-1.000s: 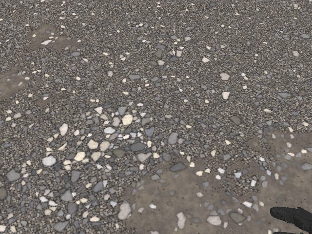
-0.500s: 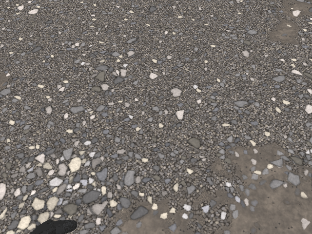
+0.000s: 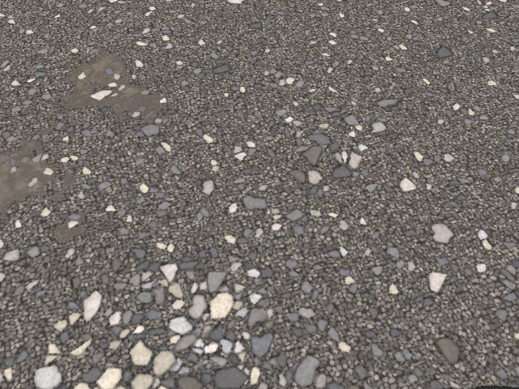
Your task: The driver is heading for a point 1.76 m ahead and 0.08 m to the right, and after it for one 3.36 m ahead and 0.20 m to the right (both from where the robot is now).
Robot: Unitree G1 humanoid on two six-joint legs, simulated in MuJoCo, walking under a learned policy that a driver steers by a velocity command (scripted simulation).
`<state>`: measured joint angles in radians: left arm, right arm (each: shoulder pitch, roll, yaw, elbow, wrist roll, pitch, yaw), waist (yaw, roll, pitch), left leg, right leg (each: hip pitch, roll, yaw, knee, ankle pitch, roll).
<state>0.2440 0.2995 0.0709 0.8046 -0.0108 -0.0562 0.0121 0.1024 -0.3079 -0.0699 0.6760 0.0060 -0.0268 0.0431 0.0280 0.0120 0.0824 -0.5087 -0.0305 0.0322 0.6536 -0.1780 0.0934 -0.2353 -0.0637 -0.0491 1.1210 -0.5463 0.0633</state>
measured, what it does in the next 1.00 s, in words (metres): walks ahead: right foot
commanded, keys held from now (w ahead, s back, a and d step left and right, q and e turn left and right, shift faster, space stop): q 0.30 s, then e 0.70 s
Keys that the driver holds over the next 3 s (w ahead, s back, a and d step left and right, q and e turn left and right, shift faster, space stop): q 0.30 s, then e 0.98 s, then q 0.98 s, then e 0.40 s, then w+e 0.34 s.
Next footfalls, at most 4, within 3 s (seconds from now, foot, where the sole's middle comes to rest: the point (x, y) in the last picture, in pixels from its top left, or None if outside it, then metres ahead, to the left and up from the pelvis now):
0.42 right None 0.25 -0.13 -0.75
1.08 right None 0.20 -0.19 -0.75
1.50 left None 0.25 0.04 -0.75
2.02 left None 0.21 0.07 -0.75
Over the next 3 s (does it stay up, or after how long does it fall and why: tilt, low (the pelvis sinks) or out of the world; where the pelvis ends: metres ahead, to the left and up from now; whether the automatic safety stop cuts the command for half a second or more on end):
stays up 0.24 -0.08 0.02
